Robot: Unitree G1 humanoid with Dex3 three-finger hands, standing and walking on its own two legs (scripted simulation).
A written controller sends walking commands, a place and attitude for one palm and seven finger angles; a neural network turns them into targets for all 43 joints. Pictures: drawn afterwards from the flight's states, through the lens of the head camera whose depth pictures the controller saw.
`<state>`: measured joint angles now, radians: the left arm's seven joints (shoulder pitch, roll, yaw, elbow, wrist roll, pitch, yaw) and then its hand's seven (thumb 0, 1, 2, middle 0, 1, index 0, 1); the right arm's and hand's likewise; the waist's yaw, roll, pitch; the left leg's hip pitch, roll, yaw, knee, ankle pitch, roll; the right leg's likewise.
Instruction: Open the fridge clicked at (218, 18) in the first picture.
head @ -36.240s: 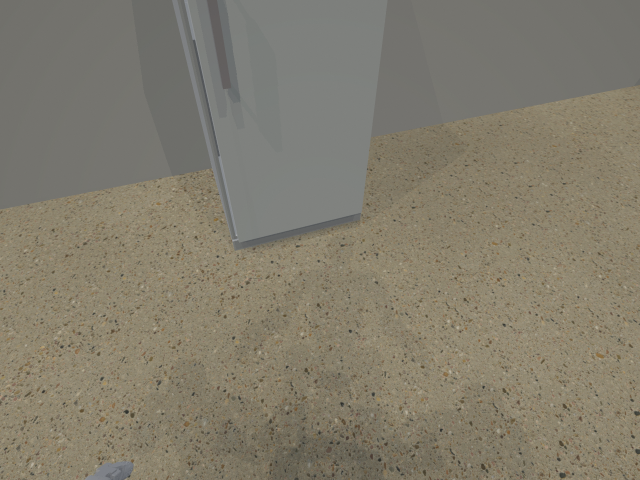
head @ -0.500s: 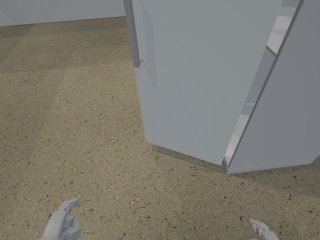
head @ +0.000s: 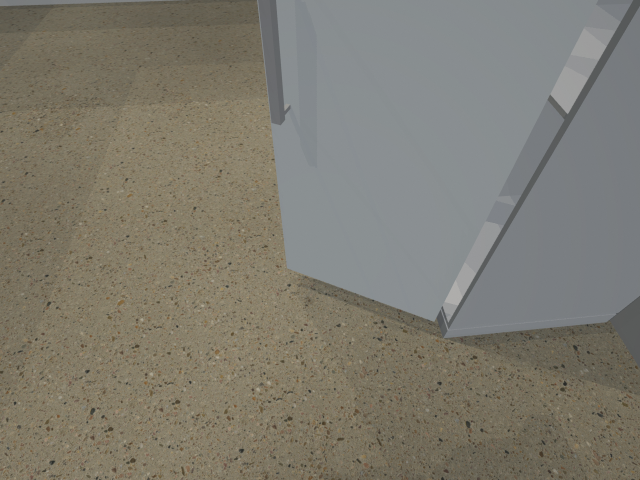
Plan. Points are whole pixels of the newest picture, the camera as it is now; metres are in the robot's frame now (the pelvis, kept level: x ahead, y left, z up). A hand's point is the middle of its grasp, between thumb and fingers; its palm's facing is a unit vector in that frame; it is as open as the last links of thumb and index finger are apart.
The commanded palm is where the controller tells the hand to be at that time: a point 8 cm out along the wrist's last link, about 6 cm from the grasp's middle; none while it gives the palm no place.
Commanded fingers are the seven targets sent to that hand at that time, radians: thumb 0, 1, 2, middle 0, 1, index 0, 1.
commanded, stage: let the arm hang, fingers relaxed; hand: left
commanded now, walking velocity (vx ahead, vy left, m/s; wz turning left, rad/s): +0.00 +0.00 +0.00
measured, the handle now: (276, 41) +0.82 +0.12 +0.14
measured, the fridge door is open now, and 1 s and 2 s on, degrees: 61 61 61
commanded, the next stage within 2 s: look to check the result in 0.40 s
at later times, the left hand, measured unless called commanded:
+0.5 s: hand out of the picture +0.05 +0.20 -0.18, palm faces -0.05 -0.98 -0.19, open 7.4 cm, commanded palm none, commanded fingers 0.00 0.90 0.90 -0.20 -0.30 -0.20 -0.30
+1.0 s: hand out of the picture +0.04 +0.21 -0.18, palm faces -0.05 -0.98 -0.20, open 7.4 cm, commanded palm none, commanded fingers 0.00 0.90 0.90 -0.20 -0.30 -0.20 -0.30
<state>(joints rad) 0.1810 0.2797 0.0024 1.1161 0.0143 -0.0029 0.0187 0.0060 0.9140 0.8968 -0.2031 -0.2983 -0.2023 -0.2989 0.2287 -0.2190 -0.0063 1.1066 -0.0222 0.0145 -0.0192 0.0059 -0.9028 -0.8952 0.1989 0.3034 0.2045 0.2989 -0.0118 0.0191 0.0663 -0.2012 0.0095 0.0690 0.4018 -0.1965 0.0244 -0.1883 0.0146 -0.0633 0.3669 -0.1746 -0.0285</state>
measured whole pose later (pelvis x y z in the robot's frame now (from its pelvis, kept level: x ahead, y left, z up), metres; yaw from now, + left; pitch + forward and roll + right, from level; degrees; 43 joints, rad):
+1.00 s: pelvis +0.03 +0.03 +0.00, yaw -2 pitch -1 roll +0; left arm 0.22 0.17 -0.01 1.15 0.02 0.00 0.03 0.00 0.91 0.90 -0.20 -0.30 -0.20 -0.30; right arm 0.22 -0.15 0.00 1.15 -0.02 0.00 -0.04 0.00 -0.91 -0.90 0.20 0.30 0.20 0.30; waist -0.01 -0.01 0.06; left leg -0.13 -0.03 0.12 0.37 -0.23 0.06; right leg -0.16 -0.03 -0.01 0.40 -0.23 0.02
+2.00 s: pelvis +0.03 +0.02 +0.00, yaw -2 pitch -1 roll +0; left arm 0.22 0.17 -0.01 1.15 0.02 -0.01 0.03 0.00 0.91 0.90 -0.20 -0.30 -0.20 -0.30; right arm 0.23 -0.15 0.00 1.15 -0.02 0.00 -0.04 0.00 -0.90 -0.90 0.20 0.30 0.20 0.30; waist -0.01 -0.01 0.06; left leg -0.12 -0.02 0.12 0.35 -0.22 0.05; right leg -0.15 -0.01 -0.01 0.37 -0.21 0.00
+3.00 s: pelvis +0.03 +0.02 +0.00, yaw -2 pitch +0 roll +0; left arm 0.22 0.17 -0.01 1.15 0.02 -0.01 0.03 0.00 0.91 0.90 -0.20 -0.30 -0.20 -0.30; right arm 0.23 -0.15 0.00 1.15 -0.02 0.00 -0.04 0.00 -0.90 -0.90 0.20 0.30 0.20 0.30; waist -0.01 -0.01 0.06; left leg -0.12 -0.02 0.12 0.35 -0.23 0.05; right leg -0.14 -0.01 -0.01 0.37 -0.22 0.00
